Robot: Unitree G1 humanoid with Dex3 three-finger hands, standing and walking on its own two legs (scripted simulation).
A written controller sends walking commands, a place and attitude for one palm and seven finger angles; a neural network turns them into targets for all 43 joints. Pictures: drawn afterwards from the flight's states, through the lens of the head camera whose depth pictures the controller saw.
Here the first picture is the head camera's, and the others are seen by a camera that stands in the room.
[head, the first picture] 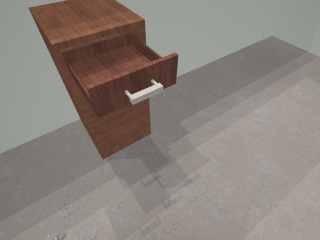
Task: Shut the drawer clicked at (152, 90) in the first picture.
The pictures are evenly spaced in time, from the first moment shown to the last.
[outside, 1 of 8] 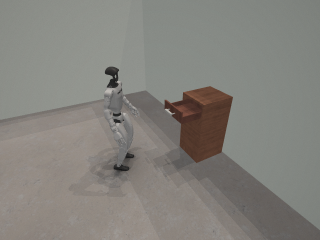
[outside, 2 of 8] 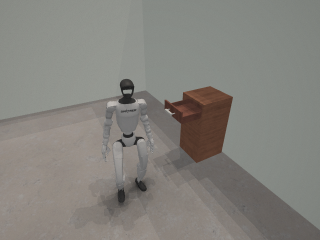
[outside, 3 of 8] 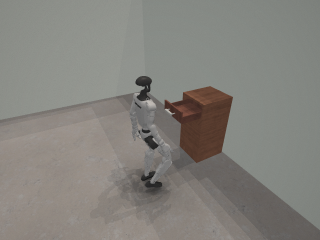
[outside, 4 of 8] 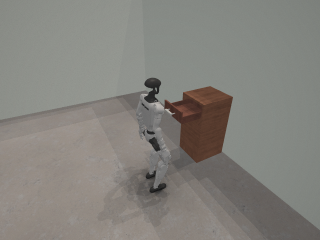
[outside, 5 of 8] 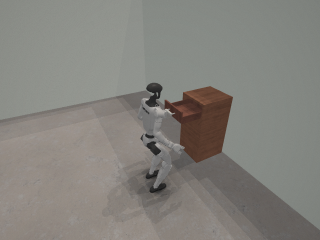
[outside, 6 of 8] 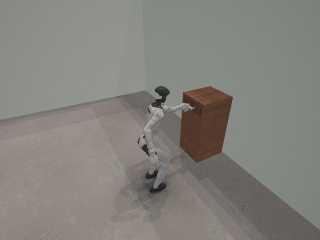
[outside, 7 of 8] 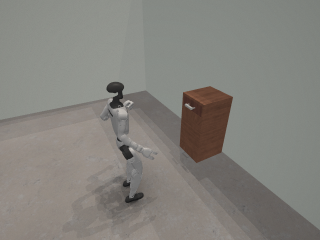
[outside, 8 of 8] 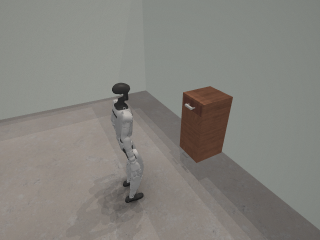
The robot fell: no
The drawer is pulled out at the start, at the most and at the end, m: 0.28 0.28 0.00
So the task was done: yes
